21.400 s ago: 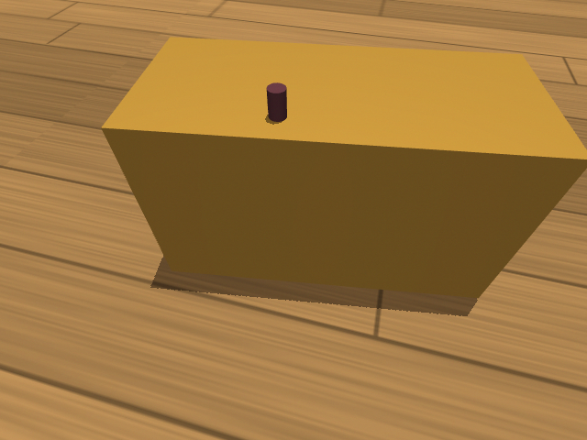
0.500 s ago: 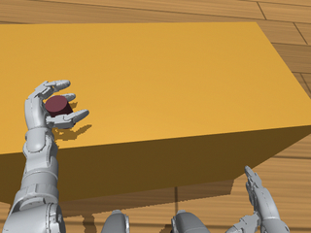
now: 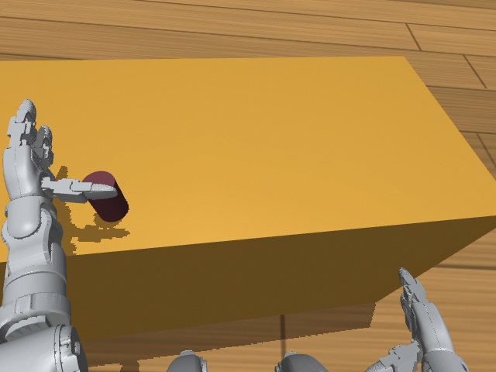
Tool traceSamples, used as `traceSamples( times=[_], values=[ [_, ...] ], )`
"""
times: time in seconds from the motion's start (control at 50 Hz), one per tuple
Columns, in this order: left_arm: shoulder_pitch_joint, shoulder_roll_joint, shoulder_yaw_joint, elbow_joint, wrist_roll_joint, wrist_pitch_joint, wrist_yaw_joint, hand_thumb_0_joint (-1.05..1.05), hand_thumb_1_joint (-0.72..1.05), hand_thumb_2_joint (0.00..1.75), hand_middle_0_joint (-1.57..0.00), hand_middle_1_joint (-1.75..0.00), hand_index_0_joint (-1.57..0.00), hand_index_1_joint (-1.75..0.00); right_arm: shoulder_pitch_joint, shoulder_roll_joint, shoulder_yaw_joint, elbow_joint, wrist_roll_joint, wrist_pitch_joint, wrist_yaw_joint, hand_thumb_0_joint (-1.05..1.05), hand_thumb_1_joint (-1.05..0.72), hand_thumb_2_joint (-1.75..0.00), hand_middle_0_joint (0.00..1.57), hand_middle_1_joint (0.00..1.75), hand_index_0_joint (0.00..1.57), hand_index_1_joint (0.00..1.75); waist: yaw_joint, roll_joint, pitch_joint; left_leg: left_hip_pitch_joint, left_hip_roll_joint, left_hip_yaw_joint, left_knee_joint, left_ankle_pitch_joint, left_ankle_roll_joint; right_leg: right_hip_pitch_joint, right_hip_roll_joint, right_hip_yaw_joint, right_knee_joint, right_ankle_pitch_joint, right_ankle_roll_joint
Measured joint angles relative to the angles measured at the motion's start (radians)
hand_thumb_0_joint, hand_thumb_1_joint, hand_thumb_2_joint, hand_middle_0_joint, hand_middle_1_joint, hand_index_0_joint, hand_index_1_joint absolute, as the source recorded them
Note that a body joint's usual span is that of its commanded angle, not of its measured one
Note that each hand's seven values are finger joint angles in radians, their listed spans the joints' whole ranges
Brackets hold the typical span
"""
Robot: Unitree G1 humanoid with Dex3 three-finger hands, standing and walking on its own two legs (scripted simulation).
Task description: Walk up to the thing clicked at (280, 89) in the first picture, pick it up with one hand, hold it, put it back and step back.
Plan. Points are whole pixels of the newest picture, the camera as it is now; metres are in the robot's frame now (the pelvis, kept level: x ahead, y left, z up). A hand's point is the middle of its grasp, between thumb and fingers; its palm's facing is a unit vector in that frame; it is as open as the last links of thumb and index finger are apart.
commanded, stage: withdraw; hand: left
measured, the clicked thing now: (106, 197) +0.40 +0.23 +0.02
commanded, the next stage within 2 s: rise in 0.06 s
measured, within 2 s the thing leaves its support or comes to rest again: neither
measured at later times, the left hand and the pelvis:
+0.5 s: hand out of the picture +0.36 +0.36 +0.11, palm faces +0.42 -0.85 -0.31, open 17.5 cm; pelvis +0.00 +0.00 +0.03, yaw +1 degrees
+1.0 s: hand (22, 336) +0.17 +0.24 +0.12, palm faces +0.32 -0.88 -0.35, open 17.4 cm; pelvis +0.00 -0.01 +0.04, yaw +2 degrees
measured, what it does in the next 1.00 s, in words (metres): stands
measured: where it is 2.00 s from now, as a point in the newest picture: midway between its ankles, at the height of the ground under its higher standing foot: outside the picture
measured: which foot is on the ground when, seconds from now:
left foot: down 0.00-1.00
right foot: down 0.00-1.00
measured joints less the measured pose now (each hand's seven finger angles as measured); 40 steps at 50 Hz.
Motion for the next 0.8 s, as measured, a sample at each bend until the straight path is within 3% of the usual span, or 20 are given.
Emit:
traceSamples(
  times=[0.2,0.26,0.34,0.48,0.6,0.8],
  values=[
    [-0.054,0.124,0.025,0.079,-0.054,0.129,-0.137,-0.01,-0.42,0.06,-0.05,-0.05,-0.07,-0.03,-0.061,-0.003,0.011,0.229,0.032,-0.038,-0.016,-0.01,0.55,-0.05,0.06,0.05,0.06,0.05,0.036,0.029,-0.007,0.070,-0.006,0.008,-0.065,0.021,0.007,0.072,-0.006,0.004,-0.076,0.028,0.005],
    [-0.040,0.147,0.012,0.088,0.021,0.165,-0.122,-0.01,-0.46,0.05,-0.05,-0.05,-0.07,-0.04,-0.081,-0.001,0.008,0.263,0.037,-0.035,-0.012,-0.01,0.55,-0.05,0.06,0.05,0.06,0.05,0.041,0.034,0.012,0.096,-0.011,0.012,-0.092,0.035,0.008,0.095,-0.011,0.007,-0.097,0.040,0.008],
    [-0.023,0.166,0.008,0.105,0.082,0.211,-0.075,-0.01,-0.51,0.04,-0.06,-0.06,-0.07,-0.05,-0.096,-0.006,-0.002,0.279,0.044,-0.032,-0.013,-0.01,0.55,-0.05,0.06,0.05,0.06,0.05,0.046,0.032,0.029,0.133,-0.019,0.016,-0.134,0.058,0.010,0.128,-0.018,0.008,-0.130,0.058,0.010],
    [0.036,0.200,0.026,0.089,0.127,0.236,0.019,-0.01,-0.56,0.03,-0.07,-0.05,-0.08,-0.05,-0.084,-0.013,-0.004,0.287,0.050,-0.053,-0.018,-0.01,0.53,-0.06,0.06,0.05,0.06,0.05,0.059,0.015,0.041,0.184,-0.021,0.011,-0.190,0.087,0.005,0.179,-0.019,0.000,-0.180,0.083,0.004],
    [0.207,0.146,-0.001,-0.118,0.119,0.247,0.091,-0.01,-0.57,0.02,-0.07,-0.05,-0.07,-0.04,-0.072,-0.008,-0.003,0.306,0.050,-0.079,-0.023,-0.01,0.52,-0.06,0.06,0.05,0.06,0.05,0.085,0.024,0.046,0.229,-0.023,0.008,-0.221,0.099,0.003,0.228,-0.020,-0.005,-0.218,0.097,0.003],
    [0.701,-0.032,-0.073,-0.710,0.072,0.232,0.159,-0.01,-0.55,0.01,-0.07,-0.05,-0.08,-0.04,-0.062,-0.006,-0.057,0.300,0.054,-0.107,-0.048,-0.01,0.51,-0.06,0.06,0.05,0.06,0.05,0.114,0.041,0.061,0.325,-0.028,0.015,-0.271,0.106,0.004,0.322,-0.026,-0.002,-0.266,0.104,0.004]
  ],
)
